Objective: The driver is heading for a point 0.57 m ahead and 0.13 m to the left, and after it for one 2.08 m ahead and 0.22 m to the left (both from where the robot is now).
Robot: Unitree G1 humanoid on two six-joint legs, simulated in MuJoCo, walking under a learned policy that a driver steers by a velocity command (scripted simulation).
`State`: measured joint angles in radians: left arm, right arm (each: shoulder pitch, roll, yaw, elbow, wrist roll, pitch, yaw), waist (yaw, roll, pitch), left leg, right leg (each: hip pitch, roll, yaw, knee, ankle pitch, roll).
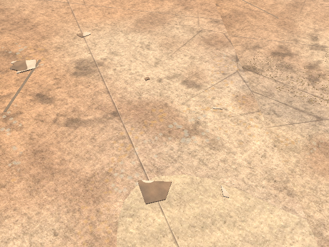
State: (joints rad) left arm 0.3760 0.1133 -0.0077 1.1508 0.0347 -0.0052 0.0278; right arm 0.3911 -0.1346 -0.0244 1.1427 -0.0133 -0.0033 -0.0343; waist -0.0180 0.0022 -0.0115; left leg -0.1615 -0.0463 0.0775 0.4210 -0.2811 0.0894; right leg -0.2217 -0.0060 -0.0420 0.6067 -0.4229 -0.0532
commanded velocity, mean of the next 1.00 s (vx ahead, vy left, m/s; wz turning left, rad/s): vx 0.41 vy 0.00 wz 0.28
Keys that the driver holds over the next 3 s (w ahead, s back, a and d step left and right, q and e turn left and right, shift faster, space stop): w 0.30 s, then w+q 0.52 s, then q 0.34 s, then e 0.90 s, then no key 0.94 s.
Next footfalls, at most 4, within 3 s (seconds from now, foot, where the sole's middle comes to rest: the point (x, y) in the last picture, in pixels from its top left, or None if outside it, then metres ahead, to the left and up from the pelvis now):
0.20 right None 0.09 -0.12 -0.78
0.66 left None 0.42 0.04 -0.78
1.18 right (168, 209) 0.72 0.01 -0.78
1.62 left None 0.56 0.12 -0.78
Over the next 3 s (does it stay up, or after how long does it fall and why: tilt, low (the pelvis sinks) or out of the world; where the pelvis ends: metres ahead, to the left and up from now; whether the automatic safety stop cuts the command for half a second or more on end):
stays up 0.58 0.02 0.00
